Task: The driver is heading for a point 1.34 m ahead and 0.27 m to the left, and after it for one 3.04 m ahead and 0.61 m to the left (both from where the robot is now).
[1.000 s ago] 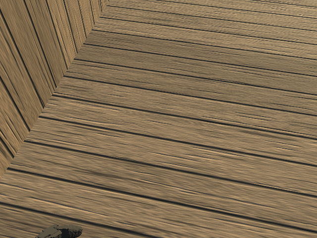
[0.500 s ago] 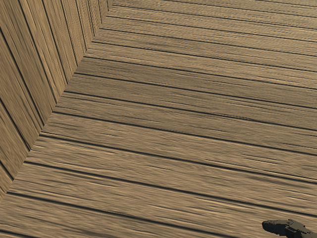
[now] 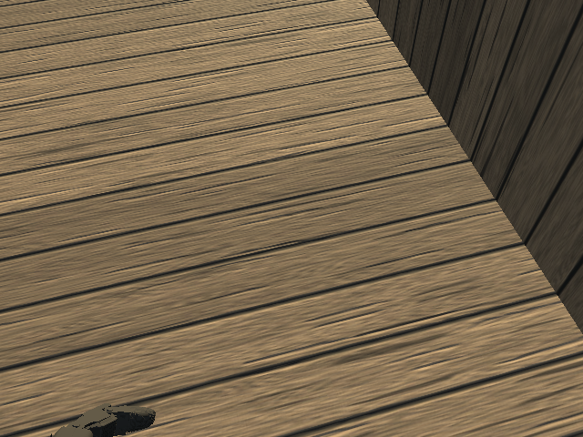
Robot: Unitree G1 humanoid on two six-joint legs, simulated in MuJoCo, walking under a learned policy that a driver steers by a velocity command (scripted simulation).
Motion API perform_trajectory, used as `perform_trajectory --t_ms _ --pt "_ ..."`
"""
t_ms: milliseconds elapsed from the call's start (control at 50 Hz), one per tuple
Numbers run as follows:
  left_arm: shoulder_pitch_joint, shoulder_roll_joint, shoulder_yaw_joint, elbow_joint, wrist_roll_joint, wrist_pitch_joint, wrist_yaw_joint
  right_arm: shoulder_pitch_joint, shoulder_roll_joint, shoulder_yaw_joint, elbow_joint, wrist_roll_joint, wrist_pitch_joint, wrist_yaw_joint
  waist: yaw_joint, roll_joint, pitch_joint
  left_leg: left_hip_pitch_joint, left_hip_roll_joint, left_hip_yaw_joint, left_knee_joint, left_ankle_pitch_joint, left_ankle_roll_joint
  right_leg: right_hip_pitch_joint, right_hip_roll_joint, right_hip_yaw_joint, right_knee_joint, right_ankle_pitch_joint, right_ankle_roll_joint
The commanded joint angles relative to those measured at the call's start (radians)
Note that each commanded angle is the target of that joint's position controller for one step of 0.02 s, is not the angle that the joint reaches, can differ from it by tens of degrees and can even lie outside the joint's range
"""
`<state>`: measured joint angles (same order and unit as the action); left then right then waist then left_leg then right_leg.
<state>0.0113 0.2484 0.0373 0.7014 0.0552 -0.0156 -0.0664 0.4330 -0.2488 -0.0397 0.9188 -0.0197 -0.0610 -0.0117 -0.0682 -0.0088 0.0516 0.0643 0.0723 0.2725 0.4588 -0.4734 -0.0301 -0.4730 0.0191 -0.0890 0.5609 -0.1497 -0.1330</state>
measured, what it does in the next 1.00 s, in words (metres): walks ahead, turning left: left foot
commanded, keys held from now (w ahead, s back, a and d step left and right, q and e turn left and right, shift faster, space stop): w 0.14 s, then w+q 0.74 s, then w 0.12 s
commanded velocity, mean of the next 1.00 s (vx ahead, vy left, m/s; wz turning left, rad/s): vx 0.50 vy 0.00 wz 0.28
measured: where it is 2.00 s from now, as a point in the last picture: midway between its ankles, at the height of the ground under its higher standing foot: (191, 217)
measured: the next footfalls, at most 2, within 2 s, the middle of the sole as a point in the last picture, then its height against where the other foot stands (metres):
left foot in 0.56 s outside the picture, level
right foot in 1.08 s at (274, 298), level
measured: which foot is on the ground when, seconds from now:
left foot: down 0.00-0.00, up 0.02-0.54, down 0.56-1.00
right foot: down 0.00-0.58, up 0.60-1.00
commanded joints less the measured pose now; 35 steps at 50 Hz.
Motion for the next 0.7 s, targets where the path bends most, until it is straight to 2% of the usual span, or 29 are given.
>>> perform_trajectory --t_ms 20,40,60,80,100,120,140,180,220,260,320,380,420,460,500,520,540,560,580,600,620,640,660,680,700 --pt "0.402 0.268 0.082 0.061 0.010 -0.019 0.043 0.065 -0.031 0.005 -0.121 0.017 -0.006 0.019 0.154 -0.236 -0.353 -0.655 -0.001 -0.044 0.778 0.004 0.046 0.874 -0.372 0.611 -0.122 -0.091 -0.207" --pt "0.448 0.273 0.086 0.051 -0.027 -0.006 0.055 -0.025 -0.140 -0.024 -0.124 0.009 -0.006 0.014 0.208 -0.104 -0.408 -0.729 -0.059 -0.235 0.920 -0.058 0.045 0.844 -0.425 0.802 -0.235 0.005 -0.235" --pt "0.372 0.247 0.079 0.068 -0.035 -0.005 0.064 -0.112 -0.140 -0.027 -0.147 0.019 -0.010 0.016 0.177 -0.054 -0.249 -0.789 -0.003 -0.279 0.914 0.055 0.057 0.736 -0.375 0.593 -0.235 0.118 -0.205" --pt "0.321 0.184 0.062 0.075 -0.038 -0.012 0.065 -0.123 -0.114 -0.015 -0.144 0.021 -0.021 0.018 0.139 -0.030 -0.144 -0.752 0.026 -0.279 0.830 0.118 0.063 0.584 -0.326 0.478 -0.255 0.224 -0.170" --pt "0.279 0.143 0.049 0.080 -0.038 -0.021 0.065 -0.108 -0.105 -0.015 -0.125 0.011 -0.016 0.020 0.097 -0.012 -0.093 -0.693 0.050 -0.284 0.753 0.144 0.063 0.486 -0.272 0.390 -0.281 0.279 -0.127" --pt "0.248 0.112 0.037 0.085 -0.043 -0.028 0.064 -0.066 -0.099 -0.014 -0.108 -0.006 0.001 0.022 0.058 -0.028 -0.077 -0.621 0.058 -0.284 0.708 0.154 0.056 0.407 -0.234 0.326 -0.311 0.301 -0.105" --pt "0.243 0.098 0.031 0.089 -0.043 -0.038 0.061 -0.039 -0.090 -0.015 -0.092 -0.014 0.018 0.026 0.042 -0.039 -0.081 -0.574 0.055 -0.281 0.682 0.161 0.052 0.368 -0.220 0.295 -0.334 0.310 -0.099" --pt "0.267 0.109 0.033 0.110 -0.045 -0.058 0.058 -0.032 -0.072 -0.016 -0.079 -0.012 0.036 0.038 0.031 -0.032 -0.068 -0.580 0.047 -0.272 0.652 0.193 0.048 0.349 -0.211 0.247 -0.381 0.306 -0.100" --pt "0.296 0.120 0.037 0.131 -0.042 -0.068 0.058 -0.103 -0.065 -0.017 -0.093 -0.008 0.043 0.045 0.046 -0.036 -0.021 -0.650 0.053 -0.281 0.603 0.271 0.046 0.344 -0.210 0.205 -0.433 0.239 -0.088" --pt "0.331 0.113 0.034 0.150 -0.038 -0.072 0.059 -0.180 -0.067 -0.020 -0.110 -0.003 0.044 0.046 0.072 -0.035 0.018 -0.725 0.042 -0.309 0.543 0.342 0.046 0.371 -0.209 0.166 -0.459 0.213 -0.069" --pt "0.349 0.105 0.028 0.167 -0.038 -0.080 0.062 -0.251 -0.059 -0.018 -0.127 -0.001 0.038 0.049 0.085 -0.037 0.038 -0.757 0.011 -0.321 0.425 0.440 0.052 0.414 -0.206 0.095 -0.468 0.242 -0.042" --pt "0.373 0.098 0.021 0.187 -0.038 -0.085 0.072 -0.337 -0.045 -0.008 -0.153 -0.007 0.033 0.057 0.107 -0.039 0.058 -0.744 -0.004 -0.262 0.300 0.502 0.064 0.460 -0.212 0.031 -0.470 0.316 -0.022" --pt "0.409 0.100 0.018 0.211 -0.036 -0.083 0.081 -0.395 -0.035 -0.001 -0.177 -0.011 0.031 0.063 0.126 -0.035 0.071 -0.741 -0.014 -0.219 0.226 0.494 0.082 0.520 -0.226 -0.001 -0.448 0.396 -0.013" --pt "0.424 0.114 0.018 0.228 -0.032 -0.078 0.090 -0.414 -0.035 0.001 -0.195 -0.012 0.028 0.067 0.123 -0.042 0.066 -0.713 -0.038 -0.181 0.168 0.433 0.110 0.585 -0.241 -0.031 -0.386 0.546 0.000" --pt "0.407 0.142 0.021 0.233 -0.029 -0.072 0.098 -0.366 -0.050 -0.006 -0.190 -0.012 0.029 0.062 0.090 -0.073 0.018 -0.616 -0.097 -0.132 0.147 0.335 0.152 0.629 -0.250 -0.065 -0.255 0.872 0.016" --pt "0.398 0.158 0.025 0.233 -0.025 -0.066 0.102 -0.305 -0.063 -0.013 -0.175 -0.015 0.029 0.057 0.061 -0.089 -0.024 -0.546 -0.133 -0.114 0.144 0.277 0.176 0.641 -0.254 -0.079 -0.146 1.010 0.019" --pt "0.390 0.172 0.028 0.229 -0.022 -0.057 0.103 -0.203 -0.086 -0.025 -0.147 -0.018 0.025 0.053 0.018 -0.092 -0.084 -0.432 -0.164 -0.116 0.116 0.244 0.203 0.621 -0.256 -0.091 0.016 1.035 0.021" --pt "0.372 0.180 0.029 0.217 -0.028 -0.052 0.103 -0.049 -0.122 -0.045 -0.102 -0.029 0.018 0.046 -0.058 -0.062 -0.165 -0.210 -0.158 -0.169 0.039 0.273 0.244 0.500 -0.237 -0.108 0.244 0.883 0.038" --pt "0.373 0.133 0.014 0.167 -0.044 -0.061 0.094 0.077 -0.234 -0.082 -0.085 -0.038 0.021 0.028 -0.098 0.076 -0.277 0.074 0.073 -0.492 0.009 0.195 0.344 0.211 -0.162 -0.131 0.603 0.473 0.073" --pt "0.371 0.096 0.014 0.116 -0.050 -0.072 0.076 0.017 -0.288 -0.096 -0.099 -0.010 0.030 0.028 -0.023 0.250 -0.346 0.257 0.286 -1.019 -0.127 0.335 0.486 -0.144 0.065 -0.002 0.900 -0.371 0.112" --pt "0.278 0.131 0.017 0.102 -0.030 -0.079 0.071 -0.014 -0.260 -0.093 -0.094 0.019 0.036 0.029 -0.038 0.071 -0.264 0.203 0.249 -0.908 -0.143 0.342 0.457 -0.243 -0.018 0.153 0.908 -0.291 0.098" --pt "0.247 0.118 0.011 0.084 -0.041 -0.092 0.066 -0.067 -0.212 -0.081 -0.096 0.019 0.037 0.023 -0.009 0.028 -0.146 0.061 0.228 -0.788 -0.169 0.379 0.421 -0.247 -0.063 0.147 0.834 -0.208 0.098" --pt "0.253 0.115 0.011 0.089 -0.041 -0.094 0.066 -0.107 -0.160 -0.067 -0.096 0.015 0.037 0.021 0.037 -0.030 -0.062 -0.070 0.178 -0.704 -0.199 0.453 0.372 -0.200 -0.095 0.138 0.733 -0.179 0.102" --pt "0.254 0.110 0.011 0.085 -0.024 -0.078 0.067 -0.135 -0.136 -0.058 -0.095 0.019 0.032 0.016 0.069 -0.029 -0.027 -0.158 0.130 -0.638 -0.215 0.517 0.345 -0.151 -0.113 0.139 0.670 -0.177 0.119" --pt "0.281 0.099 0.007 0.091 -0.010 -0.056 0.064 -0.153 -0.126 -0.052 -0.101 0.020 0.025 0.015 0.092 -0.008 -0.034 -0.210 0.095 -0.588 -0.230 0.547 0.330 -0.096 -0.121 0.136 0.625 -0.171 0.135"
Keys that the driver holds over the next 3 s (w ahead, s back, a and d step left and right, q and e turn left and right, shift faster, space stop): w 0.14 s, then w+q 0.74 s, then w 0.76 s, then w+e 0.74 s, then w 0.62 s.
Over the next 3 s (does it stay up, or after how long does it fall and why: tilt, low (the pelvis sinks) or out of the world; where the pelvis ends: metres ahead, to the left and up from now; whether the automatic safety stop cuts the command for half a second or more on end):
stays up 1.57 0.36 0.03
